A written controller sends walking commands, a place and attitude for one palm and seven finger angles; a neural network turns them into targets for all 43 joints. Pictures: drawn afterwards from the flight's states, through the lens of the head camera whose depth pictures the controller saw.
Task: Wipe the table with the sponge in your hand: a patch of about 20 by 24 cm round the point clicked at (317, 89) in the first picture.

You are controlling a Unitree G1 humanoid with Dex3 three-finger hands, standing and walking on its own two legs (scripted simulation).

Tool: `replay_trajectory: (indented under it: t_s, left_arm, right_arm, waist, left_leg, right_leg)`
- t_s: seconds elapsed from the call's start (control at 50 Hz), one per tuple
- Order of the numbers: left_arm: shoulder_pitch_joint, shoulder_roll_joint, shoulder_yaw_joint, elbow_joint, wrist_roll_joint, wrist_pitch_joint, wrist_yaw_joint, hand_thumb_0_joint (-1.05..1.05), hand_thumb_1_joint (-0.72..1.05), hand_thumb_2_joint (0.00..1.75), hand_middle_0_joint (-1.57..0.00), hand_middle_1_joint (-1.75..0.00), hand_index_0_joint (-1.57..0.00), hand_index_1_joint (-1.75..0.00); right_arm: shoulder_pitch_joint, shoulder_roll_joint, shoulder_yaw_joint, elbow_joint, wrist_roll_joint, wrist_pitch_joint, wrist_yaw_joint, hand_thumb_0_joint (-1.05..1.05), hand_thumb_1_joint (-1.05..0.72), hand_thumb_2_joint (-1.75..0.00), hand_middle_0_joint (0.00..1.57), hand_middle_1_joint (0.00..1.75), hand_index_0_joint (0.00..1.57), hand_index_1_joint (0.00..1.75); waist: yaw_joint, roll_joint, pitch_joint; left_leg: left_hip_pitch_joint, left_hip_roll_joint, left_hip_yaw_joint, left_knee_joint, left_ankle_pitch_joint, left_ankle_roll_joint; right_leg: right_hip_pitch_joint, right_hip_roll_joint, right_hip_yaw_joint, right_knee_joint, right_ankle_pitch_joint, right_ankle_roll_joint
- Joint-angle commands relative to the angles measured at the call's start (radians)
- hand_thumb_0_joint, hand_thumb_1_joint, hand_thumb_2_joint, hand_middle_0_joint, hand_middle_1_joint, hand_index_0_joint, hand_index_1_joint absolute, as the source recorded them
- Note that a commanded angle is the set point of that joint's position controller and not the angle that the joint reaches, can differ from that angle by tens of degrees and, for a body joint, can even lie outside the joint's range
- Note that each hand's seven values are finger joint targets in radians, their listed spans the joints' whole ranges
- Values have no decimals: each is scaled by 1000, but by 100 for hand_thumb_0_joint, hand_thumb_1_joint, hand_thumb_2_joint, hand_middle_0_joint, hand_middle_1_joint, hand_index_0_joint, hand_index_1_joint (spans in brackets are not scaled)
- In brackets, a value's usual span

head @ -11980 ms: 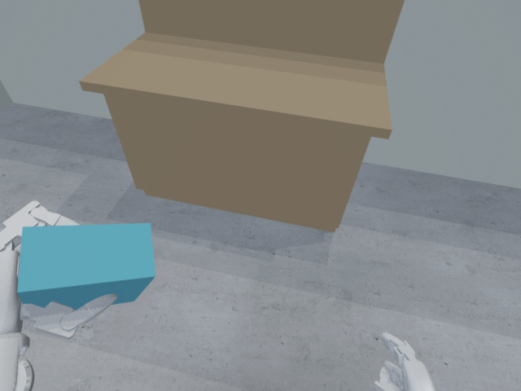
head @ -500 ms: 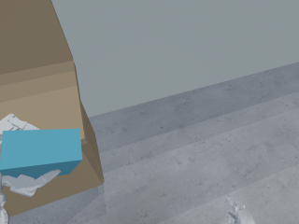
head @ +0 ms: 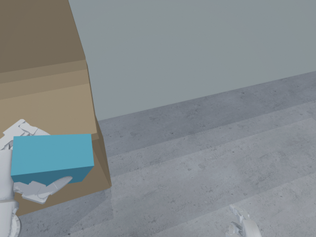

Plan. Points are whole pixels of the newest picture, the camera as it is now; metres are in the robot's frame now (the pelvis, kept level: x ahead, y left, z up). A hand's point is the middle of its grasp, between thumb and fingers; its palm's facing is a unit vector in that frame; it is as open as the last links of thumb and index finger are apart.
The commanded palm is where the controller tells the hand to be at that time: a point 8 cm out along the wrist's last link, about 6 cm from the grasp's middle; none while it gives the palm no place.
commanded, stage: come to a stop and stand still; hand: left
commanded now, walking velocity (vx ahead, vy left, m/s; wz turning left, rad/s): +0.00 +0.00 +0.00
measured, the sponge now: (64, 162) +0.23 +0.20 +0.14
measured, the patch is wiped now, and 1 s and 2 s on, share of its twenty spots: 0.00 0.00 0.00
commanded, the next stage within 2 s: look again from close up in 0.24 s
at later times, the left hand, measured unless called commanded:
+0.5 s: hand (9, 140) +0.24 +0.29 +0.19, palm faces +0.46 -0.81 -0.36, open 10.2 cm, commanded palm +0.16 +0.29 +0.18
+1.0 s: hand (33, 125) +0.29 +0.28 +0.17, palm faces +0.34 -0.89 -0.32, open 10.2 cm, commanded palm +0.23 +0.33 +0.18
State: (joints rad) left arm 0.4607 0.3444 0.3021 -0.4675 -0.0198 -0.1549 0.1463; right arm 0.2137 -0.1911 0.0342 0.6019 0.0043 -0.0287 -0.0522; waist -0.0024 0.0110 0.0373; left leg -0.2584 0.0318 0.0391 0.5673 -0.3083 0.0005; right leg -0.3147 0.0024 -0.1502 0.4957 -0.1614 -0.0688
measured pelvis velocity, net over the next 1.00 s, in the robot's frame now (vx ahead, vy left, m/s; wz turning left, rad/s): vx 0.06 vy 0.05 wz -0.03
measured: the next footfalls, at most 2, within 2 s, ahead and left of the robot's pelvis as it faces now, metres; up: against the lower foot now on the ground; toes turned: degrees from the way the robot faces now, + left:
left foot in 1.34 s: +0.17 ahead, +0.22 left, +0.00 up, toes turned -6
right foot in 1.58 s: +0.17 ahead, +0.04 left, +0.00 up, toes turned -13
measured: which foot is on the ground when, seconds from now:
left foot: down 0.00-1.00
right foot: down 0.00-1.00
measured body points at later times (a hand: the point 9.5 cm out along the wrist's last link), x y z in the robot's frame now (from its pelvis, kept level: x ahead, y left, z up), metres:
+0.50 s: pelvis -0.01 +0.02 +0.00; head +0.00 +0.03 +0.45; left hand +0.21 +0.33 +0.21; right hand +0.15 -0.21 -0.08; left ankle +0.01 +0.12 -0.73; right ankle +0.07 -0.08 -0.73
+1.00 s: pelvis +0.06 +0.05 +0.00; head +0.08 +0.07 +0.45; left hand +0.27 +0.33 +0.18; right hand +0.25 -0.18 -0.06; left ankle +0.02 +0.12 -0.73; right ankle +0.07 -0.08 -0.73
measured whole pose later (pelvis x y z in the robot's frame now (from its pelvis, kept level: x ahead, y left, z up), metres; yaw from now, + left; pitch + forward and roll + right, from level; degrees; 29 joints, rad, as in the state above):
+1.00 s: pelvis +0.06 +0.05 +0.00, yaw -1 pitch +0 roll -2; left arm 0.37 0.34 0.32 -0.43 -0.03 -0.26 0.10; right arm 0.19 -0.21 0.02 0.56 -0.01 -0.15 0.00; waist 0.02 -0.02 0.02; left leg -0.18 -0.02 0.06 0.55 -0.37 0.07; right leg -0.27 -0.01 -0.06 0.51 -0.25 0.00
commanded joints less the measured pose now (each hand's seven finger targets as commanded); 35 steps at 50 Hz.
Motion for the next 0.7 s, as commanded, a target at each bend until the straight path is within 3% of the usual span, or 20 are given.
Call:
replay_trajectory:
  t_s: [0.0,0.02,0.06,0.1,0.16,0.2,0.3,0.32,0.34,0.36,0.38,0.4,0.44,0.48,0.5,0.54,0.58,0.6,0.64,0.68]
  left_arm:
    - [-73,197,140,-288,-4,-73,32,0,10,130,-120,-160,-120,-160]
    - [-60,197,140,-294,-2,-82,33,0,10,130,-120,-160,-120,-160]
    - [-52,175,132,-262,9,-82,35,0,10,130,-120,-160,-120,-160]
    - [-89,170,129,-250,12,-86,32,0,10,130,-120,-160,-120,-160]
    - [-60,152,120,-204,9,-86,32,0,10,130,-120,-160,-120,-160]
    - [-53,145,113,-192,11,-87,25,0,10,130,-120,-160,-120,-160]
    - [-105,179,127,-213,8,-84,29,0,10,130,-120,-160,-120,-160]
    - [-1101,959,683,-382,125,-163,18,0,10,130,-120,-160,-120,-160]
    - [-567,396,319,158,38,-142,-36,0,10,130,-120,-160,-120,-160]
    - [-316,303,265,74,-7,-144,-26,0,10,130,-120,-160,-120,-160]
    - [-285,234,200,78,-22,-145,-31,0,10,130,-120,-160,-120,-160]
    - [-244,166,141,82,-31,-159,-43,0,10,130,-120,-160,-120,-160]
    - [-178,150,84,-68,-40,-185,-49,0,10,130,-120,-160,-120,-160]
    - [-142,136,63,-119,-27,-188,-46,0,10,130,-120,-160,-120,-160]
    - [-134,152,86,-123,-23,-183,-42,0,10,130,-120,-160,-120,-160]
    - [-128,202,148,-119,-21,-178,-34,0,10,130,-120,-160,-120,-160]
    - [-145,243,209,-121,-32,-173,-29,0,10,130,-120,-160,-120,-160]
    - [-179,285,250,-145,-30,-174,-27,0,10,130,-120,-160,-120,-160]
    - [-217,245,229,-143,-31,-185,-29,0,10,130,-120,-160,-120,-160]
    - [-256,212,188,-158,-28,-188,-30,0,10,130,-120,-160,-120,-160]
  right_arm:
    - [-93,-126,-48,-171,-6,-47,-25,0,-90,-90,20,30,20,30]
    - [-97,-121,-44,-174,-3,-51,-28,0,-90,-90,20,30,20,30]
    - [-95,-120,-39,-170,-5,-53,-27,0,-90,-90,20,30,20,30]
    - [-85,-118,-47,-170,-2,-64,-29,0,-90,-90,20,30,20,30]
    - [-60,-126,-56,-153,1,-79,-25,0,-90,-90,20,30,20,30]
    - [-69,-126,-55,-153,1,-83,-21,0,-90,-90,20,30,20,30]
    - [-68,-125,-55,-140,-3,-76,-19,0,-90,-90,20,30,20,30]
    - [76,-112,-78,-80,-41,-150,-21,0,-90,-90,20,30,20,30]
    - [8,-34,-51,-63,-23,-158,-17,0,-90,-90,20,30,20,30]
    - [-25,-64,-52,-142,6,-161,-13,0,-90,-90,20,30,20,30]
    - [-27,-106,-60,-147,3,-165,-7,0,-90,-90,20,30,20,30]
    - [-58,-100,-62,-144,7,-176,0,0,-90,-90,20,30,20,30]
    - [-48,-121,-55,-150,9,-183,23,0,-90,-90,20,30,20,30]
    - [-69,-120,-47,-162,20,-192,39,0,-90,-90,20,30,20,30]
    - [-80,-114,-46,-171,26,-197,44,0,-90,-90,20,30,20,30]
    - [-59,-127,-60,-178,23,-201,45,0,-90,-90,20,30,20,30]
    - [-65,-130,-60,-188,17,-200,38,0,-90,-90,20,30,20,30]
    - [-69,-132,-58,-187,13,-198,35,0,-90,-90,20,30,20,30]
    - [-60,-123,-56,-183,9,-202,28,0,-90,-90,20,30,20,30]
    - [-56,-123,-54,-177,8,-212,29,0,-90,-90,20,30,20,30]
  waist:
    - [17,78,-111]
    - [21,138,-88]
    - [18,178,-45]
    - [16,119,-44]
    - [10,61,-119]
    - [12,72,-110]
    - [5,-46,-82]
    - [23,-232,43]
    - [26,-212,-220]
    - [73,-147,-102]
    - [52,-61,-141]
    - [52,87,-149]
    - [55,187,-109]
    - [62,201,-46]
    - [62,159,-24]
    - [58,-53,-73]
    - [55,-103,-100]
    - [51,-29,-83]
    - [45,43,-49]
    - [43,72,-40]
  left_leg:
    - [-12,102,-115,-212,29,35]
    - [-73,138,-147,-265,-33,46]
    - [-249,178,-190,-339,-173,63]
    - [-248,161,-159,-303,-121,51]
    - [-144,114,-98,-201,36,28]
    - [-158,99,-85,-210,-65,20]
    - [-83,42,-53,-94,-106,14]
    - [-74,-32,38,48,29,-4]
    - [8,-55,-39,35,-4,24]
    - [19,-43,-9,6,1,15]
    - [40,-39,-18,-60,-30,18]
    - [101,-37,-7,-122,-26,24]
    - [-8,1,-65,-237,-84,33]
    - [-220,82,-141,-366,-225,70]
    - [-243,101,-148,-378,-192,70]
    - [-192,92,-132,-301,-21,62]
    - [-163,70,-125,-273,-21,52]
    - [-164,62,-124,-291,-62,49]
    - [-202,56,-142,-309,-152,52]
    - [-162,39,-131,-280,-104,48]
  right_leg:
    - [110,-119,191,-122,-219,52]
    - [130,-95,172,-92,-236,65]
    - [232,-61,138,13,-171,74]
    - [242,-61,133,7,-102,77]
    - [238,-82,162,-38,24,70]
    - [212,-93,182,-58,-68,66]
    - [65,-173,290,-203,-299,29]
    - [-73,-123,287,-288,-81,126]
    - [65,-217,273,-200,-123,7]
    - [39,-195,360,-302,-223,34]
    - [91,-214,346,-285,-300,11]
    - [59,-181,321,-234,-297,-2]
    - [130,-110,250,-142,-307,36]
    - [256,-53,175,12,-214,63]
    - [277,-38,151,43,-142,66]
    - [297,-41,143,17,-67,68]
    - [286,-61,168,-29,-94,65]
    - [266,-59,178,-39,-129,62]
    - [253,-64,200,-50,-180,53]
    - [234,-63,217,-81,-142,46]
